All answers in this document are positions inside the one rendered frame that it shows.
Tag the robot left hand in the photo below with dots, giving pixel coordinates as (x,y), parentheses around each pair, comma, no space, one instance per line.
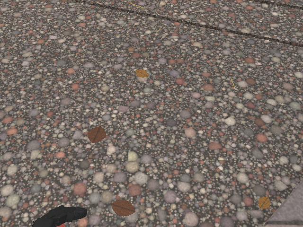
(60,215)

